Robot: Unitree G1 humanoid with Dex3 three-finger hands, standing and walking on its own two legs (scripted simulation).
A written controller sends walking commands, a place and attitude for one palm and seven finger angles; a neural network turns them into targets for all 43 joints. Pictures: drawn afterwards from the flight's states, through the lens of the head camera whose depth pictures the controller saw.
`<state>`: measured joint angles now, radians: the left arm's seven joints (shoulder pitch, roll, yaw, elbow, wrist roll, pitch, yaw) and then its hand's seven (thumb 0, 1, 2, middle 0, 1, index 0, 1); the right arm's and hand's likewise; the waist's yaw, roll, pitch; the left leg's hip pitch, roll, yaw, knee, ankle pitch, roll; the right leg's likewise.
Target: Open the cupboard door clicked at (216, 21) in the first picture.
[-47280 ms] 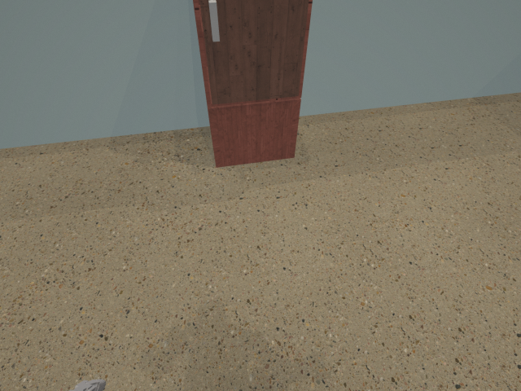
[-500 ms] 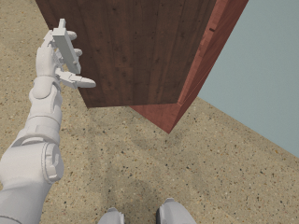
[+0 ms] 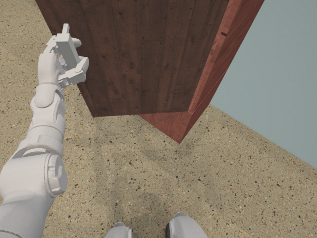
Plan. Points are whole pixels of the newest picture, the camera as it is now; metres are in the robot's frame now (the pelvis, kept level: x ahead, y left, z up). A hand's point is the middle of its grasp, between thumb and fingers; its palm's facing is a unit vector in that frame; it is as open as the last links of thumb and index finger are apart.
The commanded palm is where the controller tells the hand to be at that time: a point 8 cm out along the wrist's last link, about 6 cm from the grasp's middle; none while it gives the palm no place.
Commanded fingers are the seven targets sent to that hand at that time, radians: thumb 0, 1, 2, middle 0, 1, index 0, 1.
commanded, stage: close the thumb around the handle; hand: left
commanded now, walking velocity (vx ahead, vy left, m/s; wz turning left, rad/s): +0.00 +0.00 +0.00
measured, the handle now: (73, 54) +0.57 +0.18 +0.09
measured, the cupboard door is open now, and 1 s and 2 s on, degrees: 43 67 81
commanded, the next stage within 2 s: pull the door open along its arc in 0.16 s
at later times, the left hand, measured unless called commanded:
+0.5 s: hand (79, 72) +0.50 +0.16 +0.09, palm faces +0.01 -1.00 +0.00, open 6.3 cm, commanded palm +0.45 +0.20 +0.09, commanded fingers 0.00 0.90 0.90 -0.40 -1.35 -0.40 -1.35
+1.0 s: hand (103, 121) +0.36 +0.09 +0.09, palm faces +0.25 -0.97 +0.04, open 6.7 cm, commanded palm +0.30 +0.15 +0.09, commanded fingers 0.00 0.90 0.90 -0.40 -1.35 -0.40 -1.35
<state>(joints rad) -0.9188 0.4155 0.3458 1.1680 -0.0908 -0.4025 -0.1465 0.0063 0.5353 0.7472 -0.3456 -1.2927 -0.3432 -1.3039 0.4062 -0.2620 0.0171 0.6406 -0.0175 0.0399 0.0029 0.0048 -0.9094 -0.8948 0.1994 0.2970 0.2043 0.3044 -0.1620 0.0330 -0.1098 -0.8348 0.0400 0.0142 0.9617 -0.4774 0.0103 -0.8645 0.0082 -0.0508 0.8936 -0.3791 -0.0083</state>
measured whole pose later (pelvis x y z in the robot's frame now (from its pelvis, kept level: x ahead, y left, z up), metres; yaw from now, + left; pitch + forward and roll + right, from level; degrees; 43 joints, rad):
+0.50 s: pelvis +0.00 +0.00 +0.00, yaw -1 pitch +20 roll -2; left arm -0.85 0.39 0.35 1.08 -0.11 -0.38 -0.15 0.01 0.66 0.77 -0.32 -1.33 -0.32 -1.32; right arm 0.42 -0.26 0.01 0.61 -0.01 0.05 0.00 0.01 -0.91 -0.89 0.20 0.30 0.20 0.30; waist -0.15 0.04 -0.12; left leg -0.82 0.04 0.04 0.95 -0.48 0.02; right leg -0.86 0.01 -0.03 0.89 -0.37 0.00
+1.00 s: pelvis +0.01 -0.01 +0.02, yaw +0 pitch +11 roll +0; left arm -0.16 -0.03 0.00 0.31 -0.02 -0.27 0.31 0.01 0.62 0.74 -0.32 -1.30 -0.31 -1.28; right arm 0.22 -0.20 0.00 0.53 -0.03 0.04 0.02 0.01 -0.91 -0.90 0.20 0.30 0.20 0.30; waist -0.02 0.02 -0.12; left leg -0.57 0.02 0.03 0.83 -0.46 0.00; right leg -0.63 -0.01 -0.03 0.82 -0.39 -0.01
